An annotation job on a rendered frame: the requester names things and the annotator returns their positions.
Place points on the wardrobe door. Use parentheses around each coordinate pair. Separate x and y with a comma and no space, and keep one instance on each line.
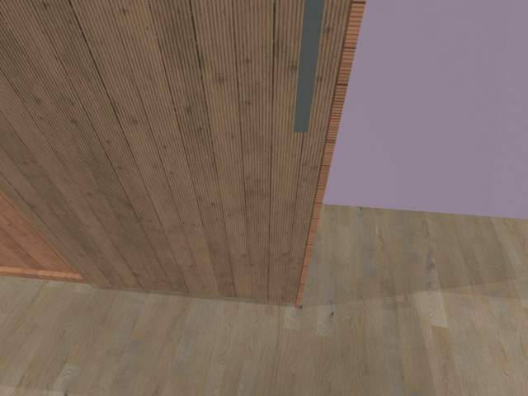
(22,245)
(152,142)

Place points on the handle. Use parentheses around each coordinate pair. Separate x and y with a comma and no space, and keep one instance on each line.
(312,23)

